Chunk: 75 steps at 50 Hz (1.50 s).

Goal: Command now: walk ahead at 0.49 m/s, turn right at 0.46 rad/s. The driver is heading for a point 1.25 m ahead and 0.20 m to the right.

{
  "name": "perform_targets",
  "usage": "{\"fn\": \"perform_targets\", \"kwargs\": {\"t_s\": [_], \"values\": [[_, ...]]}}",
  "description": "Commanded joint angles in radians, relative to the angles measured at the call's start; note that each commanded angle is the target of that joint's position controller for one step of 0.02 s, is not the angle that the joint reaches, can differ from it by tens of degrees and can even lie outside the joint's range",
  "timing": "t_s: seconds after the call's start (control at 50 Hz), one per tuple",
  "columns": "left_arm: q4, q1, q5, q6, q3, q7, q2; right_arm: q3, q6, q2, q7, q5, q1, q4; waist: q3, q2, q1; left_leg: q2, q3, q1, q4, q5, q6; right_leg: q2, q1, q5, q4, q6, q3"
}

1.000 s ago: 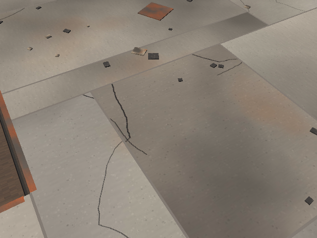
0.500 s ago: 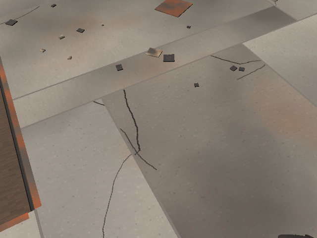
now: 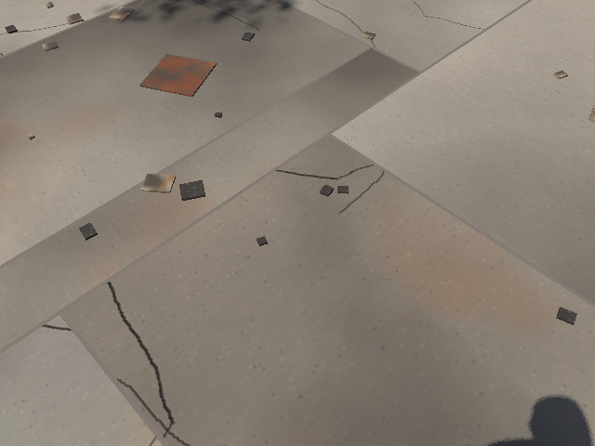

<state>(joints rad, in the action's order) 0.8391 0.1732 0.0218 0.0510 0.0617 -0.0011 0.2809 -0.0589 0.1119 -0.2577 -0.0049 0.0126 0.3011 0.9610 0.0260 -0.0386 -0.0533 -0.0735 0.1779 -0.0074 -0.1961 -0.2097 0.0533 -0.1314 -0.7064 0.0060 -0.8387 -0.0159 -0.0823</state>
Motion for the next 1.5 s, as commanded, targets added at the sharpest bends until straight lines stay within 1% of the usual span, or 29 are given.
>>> {"fn": "perform_targets", "kwargs": {"t_s": [0.02,0.12,0.18,0.2,0.22,0.24,0.26,0.3,0.32,0.4,0.52,0.62,0.68,0.7,0.72,0.74,0.76,0.8,0.84,1.0,1.1,1.18,1.2,1.22,1.24,1.26,1.32,1.4,1.5], "values": [[-0.092,-0.094,-0.004,0.014,-0.011,-0.024,0.013,-0.027,0.006,-0.16,0.015,-0.009,-0.043,-0.064,0.071,0.043,-0.007,0.294,-0.053,0.09,0.106,0.275,0.124,0.005,0.043,0.095,0.129,-0.003,0.064],[-0.182,-0.163,0.001,0.009,-0.005,-0.06,0.041,-0.039,-0.043,-0.198,0.02,-0.026,0.005,-0.05,0.055,0.073,0.0,0.357,-0.004,-0.123,-0.056,0.586,0.088,0.061,0.024,-0.088,0.217,-0.061,0.139],[-0.143,0.108,0.007,0.0,0.054,-0.057,0.144,-0.045,-0.07,-0.224,0.034,-0.027,-0.043,-0.078,-0.119,0.11,0.166,0.317,0.049,-0.054,-0.473,0.923,0.033,0.185,0.423,-0.144,0.266,-0.141,0.202],[-0.107,0.275,0.007,-0.011,0.092,-0.034,0.23,-0.032,-0.063,-0.197,0.036,-0.014,-0.029,-0.1,-0.22,0.01,0.23,0.273,0.052,0.179,-0.777,0.653,-0.011,0.094,0.735,-0.147,0.299,-0.198,0.018],[-0.114,0.251,0.011,-0.007,0.105,-0.028,0.329,0.019,-0.031,-0.031,0.012,0.014,0.08,-0.148,-0.314,-0.24,0.1,0.052,-0.044,0.646,-1.126,-0.314,-0.072,-0.163,1.081,-0.304,0.39,-0.394,-0.563],[-0.142,0.285,-0.003,0.005,0.079,-0.03,0.238,0.004,0.015,-0.124,-0.005,-0.025,-0.03,-0.16,-0.412,-0.118,0.175,0.04,-0.268,0.763,-1.227,-0.374,-0.049,-0.21,1.141,-0.378,0.534,-0.414,-0.758],[-0.139,0.241,-0.014,0.016,0.064,-0.03,0.187,-0.009,0.039,-0.168,-0.013,-0.06,-0.13,-0.194,-0.264,-0.076,0.183,0.091,-0.279,0.839,-1.204,-0.276,-0.021,-0.181,1.048,-0.296,0.552,-0.355,-0.606],[-0.169,0.104,-0.011,0.023,0.048,-0.028,0.132,-0.009,0.047,-0.157,-0.001,-0.029,-0.142,-0.186,-0.117,0.055,0.093,0.168,-0.269,0.737,-1.027,-0.145,-0.02,-0.098,0.755,-0.06,0.561,-0.297,-0.376],[-0.187,0.068,-0.023,0.025,0.039,-0.024,0.112,-0.016,0.034,-0.165,0.0,-0.02,-0.118,-0.183,-0.102,0.034,0.058,0.188,-0.278,0.663,-0.984,-0.116,-0.029,-0.072,0.666,0.022,0.58,-0.289,-0.323],[-0.19,0.089,-0.009,0.028,0.048,-0.004,0.149,-0.011,-0.007,-0.121,0.004,0.005,-0.144,-0.21,-0.053,0.027,0.036,0.177,-0.24,0.626,-0.794,-0.016,-0.102,-0.022,0.517,0.153,0.627,-0.289,-0.212],[-0.164,0.177,-0.004,0.014,0.053,0.015,0.164,0.008,0.002,-0.085,-0.008,-0.01,-0.34,-0.273,-0.025,-0.042,0.119,0.1,-0.213,0.521,-0.382,0.344,-0.115,0.043,0.466,-0.022,0.609,-0.197,-0.149],[-0.122,0.228,-0.006,0.007,0.047,0.02,0.145,-0.006,0.024,-0.133,-0.027,-0.014,-0.366,-0.294,-0.007,-0.071,0.123,0.102,-0.235,0.539,-0.289,0.246,-0.053,-0.045,0.644,-0.006,0.511,-0.182,-0.243],[-0.128,0.197,-0.013,-0.005,0.038,0.019,0.127,-0.036,0.035,-0.188,-0.022,-0.006,-0.175,-0.246,-0.106,-0.08,0.022,0.087,-0.198,0.277,-0.244,0.196,0.023,0.012,0.664,0.275,0.294,-0.136,-0.207],[-0.151,0.191,-0.026,-0.006,0.02,0.019,0.094,-0.048,0.036,-0.235,-0.017,0.006,-0.013,-0.228,-0.254,-0.001,-0.047,0.23,-0.354,0.011,-0.284,0.212,0.09,0.074,0.531,0.133,0.034,-0.099,-0.151],[-0.15,0.345,-0.001,0.007,0.001,0.015,0.024,-0.074,0.021,-0.307,-0.022,0.004,0.105,-0.182,-0.374,0.312,-0.001,0.431,-0.799,-0.343,-0.213,0.0,0.261,0.232,0.142,-0.377,-0.323,-0.013,-0.056],[-0.137,0.331,0.009,0.016,0.005,0.017,0.089,-0.051,0.018,-0.218,-0.031,-0.03,0.113,-0.174,-0.331,0.278,-0.026,0.456,-0.964,-0.348,-0.108,-0.232,0.255,0.208,-0.01,-0.582,-0.441,-0.013,-0.121],[-0.155,0.213,0.018,0.019,0.02,0.015,0.146,-0.036,0.014,-0.164,-0.028,-0.034,0.05,-0.187,-0.18,0.176,-0.04,0.426,-0.827,-0.224,-0.091,-0.27,0.209,0.16,-0.069,-0.502,-0.477,-0.017,-0.116],[-0.191,0.088,-0.01,0.027,0.018,0.014,0.132,-0.02,0.001,-0.13,-0.024,-0.012,-0.05,-0.202,-0.041,0.077,-0.001,0.351,-0.629,0.017,-0.049,-0.078,0.182,0.08,-0.035,-0.372,-0.381,-0.016,-0.043],[-0.187,0.111,-0.014,0.025,0.017,0.007,0.101,-0.008,0.003,-0.105,-0.022,-0.002,-0.066,-0.198,-0.039,0.123,0.039,0.295,-0.526,0.107,-0.011,0.068,0.171,0.039,0.052,-0.32,-0.295,-0.011,-0.025],[-0.242,-0.071,-0.015,0.032,-0.014,-0.004,0.027,-0.023,-0.01,-0.18,-0.004,-0.031,0.012,-0.147,-0.006,0.106,-0.007,0.244,-0.298,0.142,0.051,0.277,0.155,0.04,0.091,-0.015,0.145,0.027,0.058],[-0.29,-0.201,-0.004,0.049,-0.008,-0.026,0.043,-0.021,-0.036,-0.189,-0.001,-0.042,0.104,-0.105,0.028,0.111,-0.037,0.283,-0.345,0.073,-0.013,0.268,0.136,0.087,0.142,0.005,0.302,0.015,0.058],[-0.236,0.012,-0.013,0.062,0.036,-0.02,0.132,-0.024,-0.051,-0.2,0.009,-0.038,0.071,-0.11,-0.094,0.114,0.104,0.243,-0.339,0.098,-0.269,0.457,0.074,0.116,0.507,-0.053,0.397,-0.047,0.074],[-0.212,0.184,-0.032,0.06,0.057,-0.008,0.196,-0.003,-0.045,-0.145,0.007,-0.02,0.049,-0.14,-0.241,0.052,0.183,0.182,-0.298,0.262,-0.533,0.303,0.035,-0.031,0.791,-0.027,0.345,-0.109,-0.057],[-0.195,0.265,-0.044,0.045,0.075,-0.005,0.28,0.031,-0.028,-0.031,0.006,-0.021,0.176,-0.162,-0.394,-0.215,0.145,0.043,-0.208,0.623,-0.89,-0.232,-0.034,-0.292,1.127,-0.131,0.395,-0.251,-0.456],[-0.188,0.283,-0.036,0.039,0.057,-0.006,0.195,0.012,-0.018,-0.114,0.003,-0.047,0.163,-0.148,-0.412,-0.205,0.169,0.067,-0.306,0.735,-1.041,-0.373,-0.037,-0.303,1.097,-0.302,0.49,-0.275,-0.614],[-0.187,0.221,-0.027,0.039,0.039,-0.004,0.144,-0.009,-0.018,-0.177,0.003,-0.063,0.081,-0.167,-0.246,-0.133,0.165,0.112,-0.304,0.798,-1.088,-0.298,-0.034,-0.267,0.974,-0.327,0.515,-0.233,-0.465],[-0.178,0.064,-0.031,0.05,0.015,-0.011,0.066,-0.018,-0.045,-0.141,0.007,-0.041,0.012,-0.18,-0.058,-0.079,0.078,0.198,-0.283,0.696,-0.991,-0.122,-0.044,-0.154,0.643,-0.176,0.625,-0.179,-0.176],[-0.143,0.027,-0.034,0.074,0.032,-0.008,0.09,-0.014,-0.084,-0.083,0.005,-0.038,-0.004,-0.206,-0.006,-0.041,0.035,0.215,-0.283,0.674,-0.912,-0.017,-0.066,-0.149,0.544,-0.017,0.708,-0.19,-0.007],[-0.104,0.056,-0.032,0.064,0.048,0.009,0.136,-0.004,-0.077,-0.061,-0.024,-0.034,-0.137,-0.252,0.024,-0.01,0.072,0.202,-0.238,0.665,-0.631,0.227,-0.061,-0.119,0.584,0.038,0.721,-0.162,0.17]]}}
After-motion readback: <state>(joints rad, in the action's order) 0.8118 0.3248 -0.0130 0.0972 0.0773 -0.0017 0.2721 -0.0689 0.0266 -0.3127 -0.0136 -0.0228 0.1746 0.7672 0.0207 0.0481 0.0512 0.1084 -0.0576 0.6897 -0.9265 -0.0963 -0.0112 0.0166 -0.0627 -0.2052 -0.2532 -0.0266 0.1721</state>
